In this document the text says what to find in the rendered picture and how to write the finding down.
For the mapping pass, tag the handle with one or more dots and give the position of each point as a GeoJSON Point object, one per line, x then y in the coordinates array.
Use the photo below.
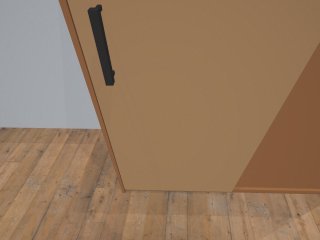
{"type": "Point", "coordinates": [97, 26]}

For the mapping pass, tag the wardrobe door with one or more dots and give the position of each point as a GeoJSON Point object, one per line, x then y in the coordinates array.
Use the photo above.
{"type": "Point", "coordinates": [197, 83]}
{"type": "Point", "coordinates": [289, 153]}

